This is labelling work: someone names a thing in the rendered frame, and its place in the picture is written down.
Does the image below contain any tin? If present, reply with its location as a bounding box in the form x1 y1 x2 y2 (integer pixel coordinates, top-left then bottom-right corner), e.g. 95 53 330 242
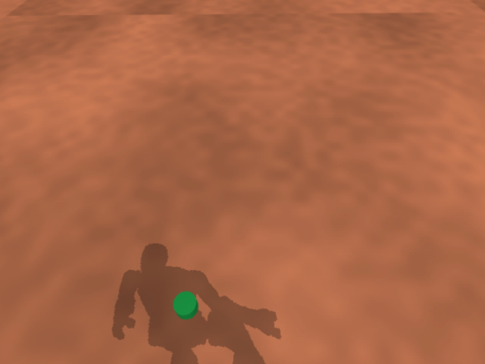
174 291 199 319

